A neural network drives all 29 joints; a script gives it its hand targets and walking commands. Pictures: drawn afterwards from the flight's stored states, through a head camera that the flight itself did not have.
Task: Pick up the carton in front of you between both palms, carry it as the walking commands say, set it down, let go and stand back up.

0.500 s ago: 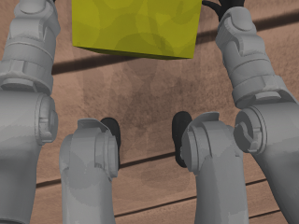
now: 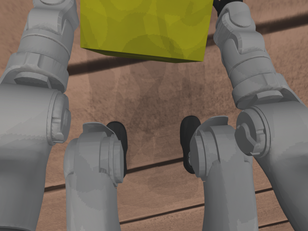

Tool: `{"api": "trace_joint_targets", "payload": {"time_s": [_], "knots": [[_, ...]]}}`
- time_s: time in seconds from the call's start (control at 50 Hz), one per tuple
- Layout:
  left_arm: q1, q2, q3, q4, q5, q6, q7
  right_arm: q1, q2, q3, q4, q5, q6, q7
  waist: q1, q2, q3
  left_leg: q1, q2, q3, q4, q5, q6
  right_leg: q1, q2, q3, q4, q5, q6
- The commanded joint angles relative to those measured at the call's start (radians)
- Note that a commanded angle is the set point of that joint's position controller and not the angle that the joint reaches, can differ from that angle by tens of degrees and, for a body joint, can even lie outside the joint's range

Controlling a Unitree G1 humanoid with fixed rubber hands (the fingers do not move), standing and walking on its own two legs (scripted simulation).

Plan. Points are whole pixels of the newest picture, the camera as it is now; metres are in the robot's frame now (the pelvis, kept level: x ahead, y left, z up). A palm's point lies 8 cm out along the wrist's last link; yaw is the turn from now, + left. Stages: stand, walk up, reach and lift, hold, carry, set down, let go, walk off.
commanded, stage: reach and lift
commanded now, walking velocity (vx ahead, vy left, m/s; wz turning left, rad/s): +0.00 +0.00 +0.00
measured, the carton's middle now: (146, 10) +0.54 +0.03 -0.25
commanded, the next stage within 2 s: none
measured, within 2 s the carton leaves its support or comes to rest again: leaves its support in 0.22 s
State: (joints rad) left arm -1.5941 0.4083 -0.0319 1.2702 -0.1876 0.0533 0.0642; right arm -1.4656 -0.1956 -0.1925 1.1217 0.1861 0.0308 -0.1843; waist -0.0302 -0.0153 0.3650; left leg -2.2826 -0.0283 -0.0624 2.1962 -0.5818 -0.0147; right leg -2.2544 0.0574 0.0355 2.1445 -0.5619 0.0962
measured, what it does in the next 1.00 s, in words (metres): rises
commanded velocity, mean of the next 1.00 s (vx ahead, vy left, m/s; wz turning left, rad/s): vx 0.00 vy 0.00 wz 0.00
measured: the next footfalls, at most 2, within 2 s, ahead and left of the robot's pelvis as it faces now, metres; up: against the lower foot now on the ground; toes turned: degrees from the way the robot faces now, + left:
none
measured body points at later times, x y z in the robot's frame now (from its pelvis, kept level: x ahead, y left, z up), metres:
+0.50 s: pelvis +0.00 -0.01 +0.03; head +0.31 +0.05 +0.34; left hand +0.53 +0.19 -0.08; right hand +0.53 -0.11 -0.08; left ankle +0.10 +0.12 -0.34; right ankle +0.12 -0.15 -0.34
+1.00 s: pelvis +0.01 -0.01 +0.14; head +0.26 +0.03 +0.51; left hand +0.49 +0.18 +0.06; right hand +0.51 -0.12 +0.07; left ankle +0.10 +0.12 -0.34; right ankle +0.12 -0.15 -0.34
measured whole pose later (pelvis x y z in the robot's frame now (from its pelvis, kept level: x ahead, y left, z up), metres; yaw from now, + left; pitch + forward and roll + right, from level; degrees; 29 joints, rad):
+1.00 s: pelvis +0.01 -0.01 +0.14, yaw +4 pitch +42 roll -2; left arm -1.00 0.05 0.35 0.69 0.16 0.39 0.03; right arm -0.95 0.06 -0.49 0.59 -0.11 0.35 -0.09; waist -0.01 -0.02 -0.16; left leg -1.95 -0.11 -0.11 1.70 -0.49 -0.07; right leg -1.92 0.12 0.11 1.69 -0.51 0.10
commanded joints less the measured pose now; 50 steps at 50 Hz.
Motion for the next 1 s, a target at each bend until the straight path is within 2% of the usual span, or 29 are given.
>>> {"api": "trace_joint_targets", "payload": {"time_s": [0.0, 0.08, 0.1, 0.12, 0.14, 0.18, 0.2, 0.22, 0.24, 0.28, 0.36, 0.38, 0.4, 0.42, 0.44, 0.46, 0.48, 0.5, 0.54, 0.6, 0.62, 0.72, 0.74, 0.8, 0.82, 0.86, 0.88, 0.92, 0.98], "knots": [[-0.416, -0.709, -0.097, -0.085, 0.087, 0.047, -0.189, -0.485, 0.690, 0.123, -0.168, -0.054, 0.040, 0.202, 0.029, 0.083, -1.077, 0.619, -0.049, 0.078, -0.181, 0.303, 0.000, 0.545, 0.076, -0.132, -0.094, 0.304, -0.033], [-0.389, -0.959, -0.038, -0.169, 0.088, 0.076, -0.269, -0.570, 0.881, 0.121, -0.252, -0.093, 0.083, 0.278, 0.030, 0.008, -1.084, 0.473, -0.083, 0.094, -0.165, 0.290, 0.036, 0.519, 0.093, -0.160, -0.072, 0.297, -0.032], [-0.435, -0.982, -0.030, -0.219, 0.058, 0.079, -0.276, -0.547, 0.852, 0.118, -0.263, -0.095, 0.094, 0.279, -0.040, 0.029, -1.110, 0.492, -0.069, 0.081, -0.152, 0.319, 0.026, 0.505, 0.101, -0.155, -0.089, 0.314, -0.045], [-0.393, -0.985, -0.022, -0.244, 0.101, 0.088, -0.279, -0.580, 0.875, 0.168, -0.315, -0.042, 0.093, 0.283, 0.092, 0.090, -1.137, 0.514, -0.073, 0.133, -0.135, 0.356, 0.017, 0.522, 0.097, -0.128, -0.076, 0.344, -0.048], [-0.391, -1.033, -0.049, -0.291, 0.050, 0.085, -0.283, -0.584, 0.924, 0.167, -0.329, -0.065, 0.110, 0.286, 0.002, 0.020, -1.191, 0.548, -0.080, 0.094, -0.164, 0.377, 0.037, 0.538, 0.100, -0.171, -0.062, 0.373, -0.033], [-0.425, -1.045, -0.073, -0.331, 0.054, 0.098, -0.280, -0.610, 0.967, 0.209, -0.398, -0.007, 0.120, 0.291, 0.079, 0.087, -1.315, 0.622, -0.078, 0.134, -0.134, 0.470, 0.006, 0.602, 0.105, -0.116, -0.076, 0.446, -0.050], [-0.437, -1.068, -0.119, -0.420, 0.042, 0.096, -0.277, -0.552, 1.045, 0.210, -0.367, -0.015, 0.139, 0.298, 0.054, 0.008, -1.382, 0.678, -0.081, 0.114, -0.149, 0.486, 0.022, 0.623, 0.109, -0.151, -0.079, 0.461, -0.035], [-0.481, -1.137, -0.132, -0.457, 0.008, 0.110, -0.276, -0.520, 1.039, 0.172, -0.398, -0.014, 0.149, 0.294, 0.006, 0.097, -1.442, 0.704, -0.082, 0.123, -0.170, 0.483, 0.015, 0.633, 0.107, -0.154, -0.094, 0.468, -0.050], [-0.487, -1.061, -0.140, -0.548, 0.012, 0.104, -0.265, -0.544, 1.072, 0.256, -0.386, 0.017, 0.160, 0.288, 0.082, 0.021, -1.535, 0.764, -0.084, 0.120, -0.169, 0.522, 0.017, 0.634, 0.113, -0.161, -0.077, 0.472, -0.036], [-0.522, -1.134, -0.207, -0.687, -0.009, 0.123, -0.255, -0.503, 1.087, 0.276, -0.449, 0.030, 0.169, 0.281, 0.028, 0.078, -1.768, 0.907, -0.092, 0.133, -0.178, 0.610, -0.003, 0.744, 0.114, -0.171, -0.104, 0.555, -0.040], [-0.488, -1.214, -0.256, -0.887, -0.013, 0.166, -0.230, -0.503, 1.154, 0.352, -0.662, 0.036, 0.202, 0.276, 0.079, 0.113, -2.021, 1.074, -0.112, 0.139, -0.213, 0.689, -0.004, 0.689, 0.134, -0.154, -0.164, 0.554, -0.044], [-0.362, -1.268, -0.268, -0.771, -0.002, 0.213, -0.219, -0.548, 1.077, 0.344, -0.675, 0.020, 0.221, 0.271, 0.018, 0.200, -2.040, 1.199, -0.113, 0.133, -0.216, 0.728, -0.019, 0.647, 0.128, -0.192, -0.148, 0.508, -0.034], [-0.309, -1.287, -0.218, -0.665, 0.041, 0.241, -0.220, -0.549, 1.101, 0.359, -0.609, 0.024, 0.235, 0.262, 0.078, 0.194, -1.875, 1.087, -0.114, 0.149, -0.245, 0.565, -0.014, 0.609, 0.135, -0.161, -0.184, 0.407, -0.043], [-0.219, -1.306, -0.154, -0.525, 0.071, 0.266, -0.227, -0.498, 1.032, 0.294, -0.528, -0.062, 0.249, 0.269, -0.016, 0.162, -1.608, 0.930, -0.120, 0.126, -0.318, 0.433, -0.018, 0.529, 0.126, -0.190, -0.247, 0.274, -0.057], [-0.191, -1.295, -0.110, -0.501, 0.117, 0.268, -0.238, -0.484, 1.047, 0.263, -0.509, -0.100, 0.262, 0.284, 0.021, 0.096, -1.468, 0.818, -0.109, 0.116, -0.342, 0.330, -0.006, 0.482, 0.111, -0.160, -0.288, 0.189, -0.057], [-0.260, -1.338, -0.066, -0.498, 0.120, 0.258, -0.249, -0.508, 1.082, 0.224, -0.518, -0.142, 0.263, 0.285, -0.037, 0.062, -1.414, 0.741, -0.117, 0.116, -0.372, 0.229, 0.005, 0.488, 0.129, -0.175, -0.324, 0.139, -0.070], [-0.233, -1.289, -0.046, -0.491, 0.149, 0.259, -0.261, -0.473, 1.069, 0.218, -0.444, -0.135, 0.282, 0.290, 0.022, 0.070, -1.398, 0.699, -0.115, 0.131, -0.410, 0.186, -0.009, 0.537, 0.111, -0.172, -0.337, 0.117, -0.062], [-0.216, -1.355, -0.015, -0.452, 0.162, 0.271, -0.258, -0.485, 1.066, 0.185, -0.519, -0.197, 0.276, 0.292, -0.024, 0.071, -1.457, 0.743, -0.126, 0.139, -0.418, 0.182, -0.011, 0.559, 0.118, -0.194, -0.344, 0.120, -0.050], [-0.281, -1.333, -0.028, -0.463, 0.181, 0.272, -0.257, -0.474, 1.126, 0.203, -0.503, -0.149, 0.273, 0.298, 0.035, 0.115, -1.514, 0.771, -0.119, 0.147, -0.421, 0.220, -0.020, 0.588, 0.117, -0.155, -0.352, 0.174, -0.074], [-0.211, -1.336, 0.091, -0.307, 0.275, 0.296, -0.269, -0.357, 1.065, -0.001, -0.313, -0.302, 0.312, 0.332, -0.083, 0.123, -1.255, 0.683, -0.121, 0.129, -0.528, 0.064, -0.010, 0.519, 0.124, -0.181, -0.443, 0.058, -0.075], [-0.220, -1.311, 0.116, -0.387, 0.309, 0.277, -0.270, -0.264, 1.164, 0.050, -0.226, -0.286, 0.327, 0.343, 0.041, 0.065, -1.278, 0.689, -0.130, 0.157, -0.533, 0.075, -0.007, 0.537, 0.126, -0.153, -0.481, 0.032, -0.072], [-0.199, -1.349, 0.127, -0.393, 0.323, 0.277, -0.277, -0.316, 1.187, 0.037, -0.288, -0.289, 0.311, 0.348, 0.042, 0.079, -1.392, 0.770, -0.127, 0.160, -0.575, 0.198, -0.005, 0.620, 0.128, -0.139, -0.534, 0.156, -0.066], [-0.214, -1.345, 0.021, -0.517, 0.256, 0.270, -0.272, -0.304, 1.189, 0.072, -0.383, -0.250, 0.305, 0.350, -0.047, 0.101, -1.520, 0.868, -0.117, 0.119, -0.592, 0.262, -0.012, 0.667, 0.139, -0.171, -0.496, 0.248, -0.056], [-0.226, -1.400, -0.024, -0.517, 0.220, 0.276, -0.265, -0.363, 1.245, 0.173, -0.399, -0.202, 0.313, 0.361, -0.002, 0.097, -1.605, 0.959, -0.129, 0.135, -0.615, 0.287, -0.026, 0.698, 0.133, -0.169, -0.521, 0.239, -0.051], [-0.140, -1.431, -0.024, -0.563, 0.258, 0.282, -0.270, -0.357, 1.279, 0.260, -0.518, -0.184, 0.314, 0.363, 0.099, 0.078, -1.709, 0.997, -0.144, 0.169, -0.626, 0.373, -0.030, 0.788, 0.135, -0.136, -0.565, 0.289, -0.044], [-0.178, -1.455, -0.109, -0.654, 0.192, 0.284, -0.270, -0.306, 1.329, 0.297, -0.543, -0.134, 0.321, 0.364, 0.025, 0.089, -1.802, 1.022, -0.146, 0.155, -0.615, 0.372, -0.031, 0.879, 0.140, -0.142, -0.575, 0.316, -0.042], [-0.214, -1.457, -0.128, -0.697, 0.152, 0.281, -0.263, -0.334, 1.336, 0.368, -0.574, -0.090, 0.323, 0.363, 0.073, 0.040, -1.883, 1.093, -0.150, 0.154, -0.644, 0.387, -0.024, 0.935, 0.144, -0.146, -0.564, 0.321, -0.036], [-0.155, -1.455, -0.178, -0.690, 0.152, 0.307, -0.257, -0.180, 1.304, 0.332, -0.454, -0.113, 0.350, 0.365, 0.043, 0.121, -1.725, 1.096, -0.151, 0.176, -0.678, 0.323, -0.040, 0.917, 0.134, -0.129, -0.628, 0.268, -0.038], [0.021, -1.498, -0.132, -0.599, 0.207, 0.320, -0.288, -0.140, 1.313, 0.329, -0.463, -0.186, 0.361, 0.359, 0.038, 0.015, -1.543, 1.028, -0.138, 0.143, -0.736, 0.269, -0.020, 0.908, 0.129, -0.115, -0.716, 0.200, -0.028]]}}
